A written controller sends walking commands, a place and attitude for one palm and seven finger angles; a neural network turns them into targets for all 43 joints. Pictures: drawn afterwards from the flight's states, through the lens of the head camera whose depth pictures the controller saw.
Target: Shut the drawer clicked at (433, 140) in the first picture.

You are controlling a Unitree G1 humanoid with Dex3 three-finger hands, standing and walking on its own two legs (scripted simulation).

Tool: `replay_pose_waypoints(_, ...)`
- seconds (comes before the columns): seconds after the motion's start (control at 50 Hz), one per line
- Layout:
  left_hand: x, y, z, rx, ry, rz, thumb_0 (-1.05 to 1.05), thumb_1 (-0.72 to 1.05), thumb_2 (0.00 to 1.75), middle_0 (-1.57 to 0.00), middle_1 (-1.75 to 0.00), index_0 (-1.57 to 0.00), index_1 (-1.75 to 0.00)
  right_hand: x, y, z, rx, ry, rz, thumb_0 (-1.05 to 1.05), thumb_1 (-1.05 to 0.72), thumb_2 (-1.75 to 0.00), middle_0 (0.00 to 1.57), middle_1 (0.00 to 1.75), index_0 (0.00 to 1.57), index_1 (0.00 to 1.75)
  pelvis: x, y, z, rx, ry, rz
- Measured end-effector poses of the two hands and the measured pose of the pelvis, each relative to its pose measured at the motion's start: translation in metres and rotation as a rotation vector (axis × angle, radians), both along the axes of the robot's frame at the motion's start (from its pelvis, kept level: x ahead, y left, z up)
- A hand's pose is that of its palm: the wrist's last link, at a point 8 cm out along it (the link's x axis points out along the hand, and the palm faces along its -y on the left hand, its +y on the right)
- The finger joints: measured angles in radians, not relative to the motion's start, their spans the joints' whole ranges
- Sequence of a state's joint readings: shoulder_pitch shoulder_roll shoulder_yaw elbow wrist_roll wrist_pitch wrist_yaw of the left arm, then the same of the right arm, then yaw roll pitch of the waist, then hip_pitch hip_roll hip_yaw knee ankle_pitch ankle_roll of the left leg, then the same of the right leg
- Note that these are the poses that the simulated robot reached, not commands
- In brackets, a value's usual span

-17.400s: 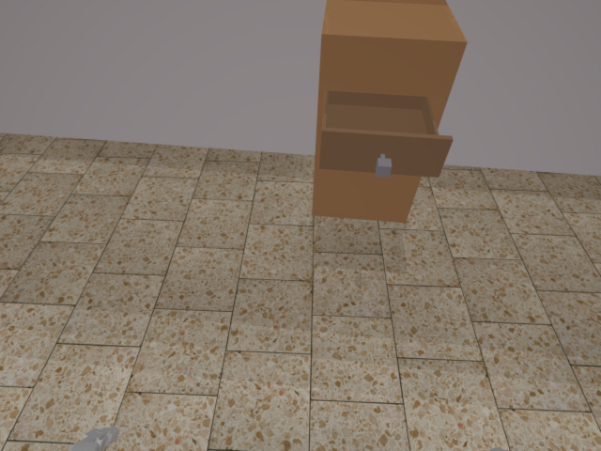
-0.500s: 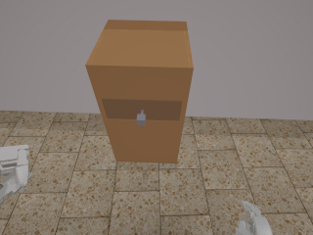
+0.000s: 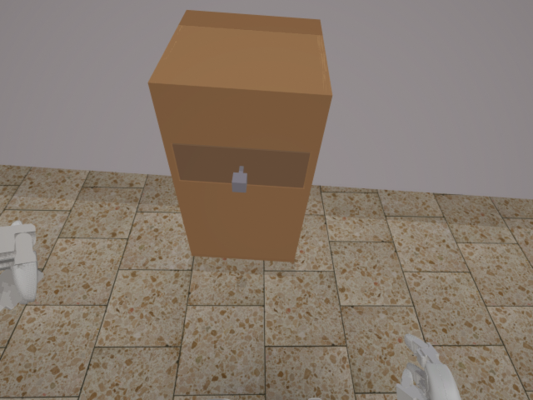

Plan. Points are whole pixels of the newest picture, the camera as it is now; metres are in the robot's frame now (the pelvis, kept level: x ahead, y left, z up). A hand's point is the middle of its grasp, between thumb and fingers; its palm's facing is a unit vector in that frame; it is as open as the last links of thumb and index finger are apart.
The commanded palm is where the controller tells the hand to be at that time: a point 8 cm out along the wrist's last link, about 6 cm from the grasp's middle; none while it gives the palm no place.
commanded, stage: step back with the hand held close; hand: left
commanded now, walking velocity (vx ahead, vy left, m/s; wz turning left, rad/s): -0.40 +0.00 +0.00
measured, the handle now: (240, 177) +0.71 +0.10 -0.21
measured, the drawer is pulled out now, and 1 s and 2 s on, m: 0.00 0.00 0.00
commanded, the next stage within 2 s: stop stepping back and stand still in 0.82 s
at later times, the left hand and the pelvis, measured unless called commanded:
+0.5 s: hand (33, 299) +0.18 +0.23 +0.18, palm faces +0.34 -0.81 -0.48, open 3.2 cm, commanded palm +0.10 +0.26 +0.19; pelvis -0.04 -0.01 +0.01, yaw -3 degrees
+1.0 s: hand out of the picture +0.02 +0.17 +0.17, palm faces +0.21 -0.85 -0.48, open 3.2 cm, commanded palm -0.04 +0.22 +0.19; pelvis -0.19 -0.05 +0.02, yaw -5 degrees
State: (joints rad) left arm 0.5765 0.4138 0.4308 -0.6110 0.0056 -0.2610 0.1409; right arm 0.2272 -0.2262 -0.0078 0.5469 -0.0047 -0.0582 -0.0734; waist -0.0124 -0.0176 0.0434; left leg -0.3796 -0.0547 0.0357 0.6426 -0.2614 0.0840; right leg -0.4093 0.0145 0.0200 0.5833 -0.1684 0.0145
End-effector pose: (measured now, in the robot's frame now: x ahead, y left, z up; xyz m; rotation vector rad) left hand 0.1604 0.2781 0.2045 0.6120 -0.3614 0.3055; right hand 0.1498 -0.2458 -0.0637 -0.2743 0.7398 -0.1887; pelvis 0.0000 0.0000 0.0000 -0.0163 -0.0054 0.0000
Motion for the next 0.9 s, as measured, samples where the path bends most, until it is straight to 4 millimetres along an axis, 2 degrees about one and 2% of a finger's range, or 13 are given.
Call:
replay_pose_waypoints(0.14,-0.001,-0.003,-0.009,-0.027,0.015,-0.028,0.01,0.88,0.90,-1.41,-1.60,-1.41,-1.60,-0.009,-0.006,-0.003,-0.001,0.017,-0.020,0.01,-0.90,-0.90,0.20,0.30,0.20,0.30,-0.010,0.000,-0.002,-0.006,0.020,-0.002)
replay_pose_waypoints(0.26,-0.009,0.002,-0.019,-0.025,0.043,-0.055,0.01,0.88,0.90,-1.41,-1.60,-1.41,-1.60,-0.021,-0.002,0.001,-0.026,0.030,-0.028,0.01,-0.90,-0.90,0.20,0.30,0.20,0.30,-0.019,0.005,-0.003,-0.015,0.030,0.006)
replay_pose_waypoints(0.42,-0.025,0.010,0.008,0.001,-0.033,0.006,0.01,0.88,0.90,-1.41,-1.60,-1.41,-1.60,-0.018,0.013,0.006,-0.013,0.034,0.031,0.01,-0.90,-0.90,0.20,0.30,0.20,0.30,-0.017,0.000,0.009,-0.047,0.117,0.011)
replay_pose_waypoints(0.48,-0.022,0.000,0.000,-0.034,0.004,-0.015,0.01,0.89,0.90,-1.41,-1.60,-1.41,-1.60,-0.015,0.015,0.005,0.009,0.028,0.066,0.01,-0.90,-0.90,0.20,0.30,0.20,0.30,-0.030,-0.007,0.012,-0.026,0.157,-0.029)
replay_pose_waypoints(0.54,-0.019,-0.020,-0.014,-0.041,0.083,-0.083,0.01,0.89,0.90,-1.41,-1.60,-1.40,-1.60,-0.020,0.011,-0.001,0.039,0.014,0.091,0.01,-0.90,-0.90,0.21,0.30,0.20,0.30,-0.056,-0.015,0.011,-0.009,0.163,-0.070)
replay_pose_waypoints(0.62,-0.031,-0.060,-0.018,0.010,0.153,-0.222,0.01,0.89,0.90,-1.41,-1.60,-1.40,-1.60,-0.044,-0.003,-0.009,0.081,-0.020,0.078,0.01,-0.90,-0.90,0.21,0.30,0.20,0.30,-0.096,-0.028,0.004,-0.004,0.136,-0.100)
replay_pose_waypoints(0.68,-0.056,-0.080,0.001,0.070,0.149,-0.307,0.01,0.88,0.90,-1.41,-1.60,-1.40,-1.60,-0.077,-0.017,-0.007,0.098,0.011,0.021,0.01,-0.90,-0.90,0.21,0.30,0.20,0.30,-0.112,-0.037,0.006,-0.028,0.106,-0.091)
replay_pose_waypoints(0.72,-0.075,-0.080,0.016,0.106,0.119,-0.308,0.01,0.88,0.90,-1.41,-1.60,-1.40,-1.60,-0.100,-0.027,-0.001,0.093,0.047,-0.028,0.01,-0.90,-0.90,0.21,0.30,0.20,0.30,-0.113,-0.043,0.010,0.000,0.112,-0.091)
replay_pose_waypoints(0.78,-0.095,-0.065,0.024,0.097,0.097,-0.227,0.01,0.88,0.90,-1.41,-1.60,-1.40,-1.60,-0.125,-0.043,0.010,0.037,0.076,-0.070,0.01,-0.90,-0.90,0.21,0.30,0.20,0.30,-0.114,-0.045,0.016,0.018,0.119,-0.104)
replay_pose_waypoints(0.84,-0.106,-0.052,0.019,0.027,0.088,-0.149,0.01,0.88,0.90,-1.41,-1.60,-1.40,-1.60,-0.142,-0.056,0.015,-0.006,0.046,-0.088,0.01,-0.90,-0.90,0.20,0.30,0.20,0.30,-0.129,-0.041,0.019,-0.001,0.093,-0.103)
replay_pose_waypoints(0.9,-0.119,-0.052,0.004,-0.050,0.099,-0.118,0.01,0.88,0.90,-1.41,-1.60,-1.40,-1.60,-0.162,-0.061,0.018,-0.013,0.009,-0.076,0.01,-0.90,-0.90,0.20,0.30,0.20,0.30,-0.154,-0.041,0.021,-0.002,0.053,-0.084)
